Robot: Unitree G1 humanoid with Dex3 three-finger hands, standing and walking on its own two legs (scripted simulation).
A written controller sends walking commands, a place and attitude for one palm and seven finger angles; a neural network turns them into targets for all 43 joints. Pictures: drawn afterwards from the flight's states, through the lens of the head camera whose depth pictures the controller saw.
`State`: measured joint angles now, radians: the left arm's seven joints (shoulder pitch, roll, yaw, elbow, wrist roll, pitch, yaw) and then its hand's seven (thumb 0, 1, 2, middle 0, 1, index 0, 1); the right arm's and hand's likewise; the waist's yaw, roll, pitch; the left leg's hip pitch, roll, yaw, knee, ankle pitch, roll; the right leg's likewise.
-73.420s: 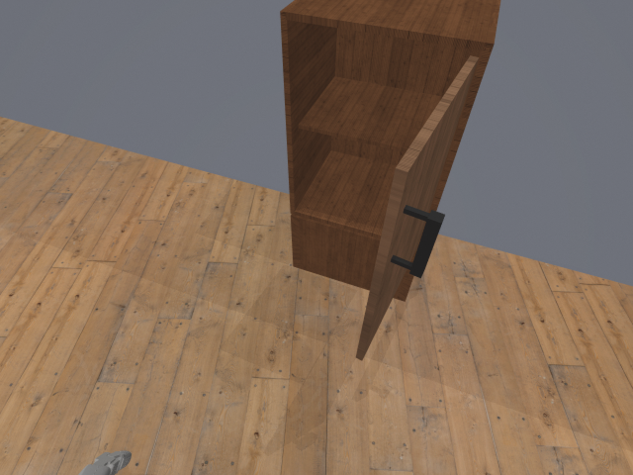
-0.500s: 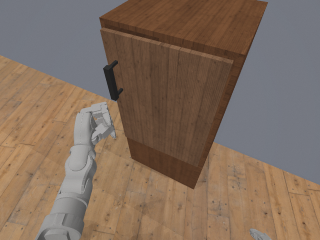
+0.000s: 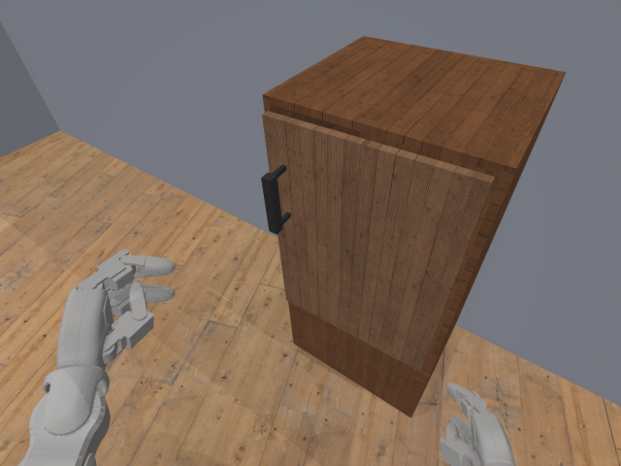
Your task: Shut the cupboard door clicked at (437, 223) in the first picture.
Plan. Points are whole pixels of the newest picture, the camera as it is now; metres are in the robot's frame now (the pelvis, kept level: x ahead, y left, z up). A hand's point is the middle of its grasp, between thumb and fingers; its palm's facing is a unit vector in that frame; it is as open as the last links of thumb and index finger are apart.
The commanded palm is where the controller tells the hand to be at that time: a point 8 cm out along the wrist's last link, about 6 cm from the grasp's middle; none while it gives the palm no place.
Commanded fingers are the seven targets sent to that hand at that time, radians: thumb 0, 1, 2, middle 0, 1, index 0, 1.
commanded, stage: draw the hand back to the body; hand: left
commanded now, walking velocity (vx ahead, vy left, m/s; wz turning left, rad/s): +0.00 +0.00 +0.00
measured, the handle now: (278, 199) +0.63 +0.14 -0.02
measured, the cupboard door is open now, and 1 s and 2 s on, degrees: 2 2 2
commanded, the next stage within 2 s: step back with the hand held close in 0.60 s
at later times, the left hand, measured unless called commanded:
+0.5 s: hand (81, 346) +0.18 +0.25 +0.15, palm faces +0.47 -0.80 -0.37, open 7.3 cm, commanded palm +0.14 +0.29 +0.17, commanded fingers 0.00 0.90 0.90 -0.20 -0.30 -0.20 -0.30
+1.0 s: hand (75, 346) +0.18 +0.25 +0.15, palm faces +0.38 -0.79 -0.49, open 7.4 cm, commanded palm +0.13 +0.30 +0.17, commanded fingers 0.00 0.90 0.90 -0.20 -0.30 -0.20 -0.30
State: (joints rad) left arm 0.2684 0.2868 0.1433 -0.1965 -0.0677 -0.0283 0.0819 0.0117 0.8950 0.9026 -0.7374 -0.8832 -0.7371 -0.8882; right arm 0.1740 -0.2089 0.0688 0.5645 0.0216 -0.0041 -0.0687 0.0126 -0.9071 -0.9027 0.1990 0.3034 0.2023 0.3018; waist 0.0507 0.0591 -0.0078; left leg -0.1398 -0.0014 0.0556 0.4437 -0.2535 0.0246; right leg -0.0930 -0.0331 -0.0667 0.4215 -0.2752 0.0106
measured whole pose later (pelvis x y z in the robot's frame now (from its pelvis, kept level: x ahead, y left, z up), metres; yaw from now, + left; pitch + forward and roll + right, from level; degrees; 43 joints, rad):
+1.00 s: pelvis -0.01 +0.00 +0.00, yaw +0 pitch +0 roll +0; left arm 0.55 0.38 0.37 -0.44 -0.07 -0.12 0.11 0.01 0.89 0.90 -0.21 -0.30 -0.21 -0.30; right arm 0.18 -0.26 -0.01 0.59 0.01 0.01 -0.09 0.01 -0.91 -0.90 0.20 0.30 0.20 0.30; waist 0.01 0.06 0.00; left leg -0.25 0.01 0.05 0.49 -0.24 0.02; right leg -0.20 -0.02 -0.07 0.47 -0.27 0.01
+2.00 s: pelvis -0.18 +0.03 -0.01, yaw +2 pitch +3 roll -5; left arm 0.51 0.44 0.48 -0.51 -0.05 -0.22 0.16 0.01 0.89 0.90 -0.21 -0.30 -0.21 -0.30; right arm 0.18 -0.17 -0.01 0.62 -0.02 -0.09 -0.07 0.01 -0.91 -0.90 0.20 0.30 0.20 0.30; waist 0.00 -0.01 -0.01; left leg -0.45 0.04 0.02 0.54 -0.14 0.06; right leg -0.38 0.09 0.02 0.87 -0.42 0.02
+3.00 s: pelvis -0.31 +0.02 -0.01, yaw -2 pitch +0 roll -1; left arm 0.40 0.37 0.30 -0.10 -0.01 -0.11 0.09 0.00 0.90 0.90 -0.20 -0.30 -0.20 -0.30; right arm 0.20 -0.26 0.02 0.72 0.00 -0.10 -0.03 0.01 -0.91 -0.90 0.20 0.30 0.20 0.30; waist 0.03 0.06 -0.06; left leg -0.40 0.01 0.04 0.55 -0.15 0.03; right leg -0.12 0.02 -0.05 0.51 -0.38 -0.01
